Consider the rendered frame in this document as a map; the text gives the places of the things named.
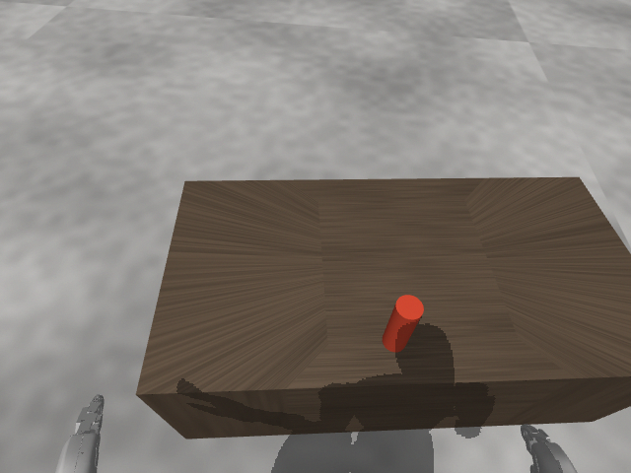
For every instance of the left robot hand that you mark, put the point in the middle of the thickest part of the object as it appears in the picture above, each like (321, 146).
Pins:
(80, 453)

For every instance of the can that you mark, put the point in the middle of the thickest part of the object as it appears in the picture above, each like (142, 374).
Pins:
(403, 320)

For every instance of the right robot hand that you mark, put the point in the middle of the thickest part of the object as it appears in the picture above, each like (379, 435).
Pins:
(547, 456)

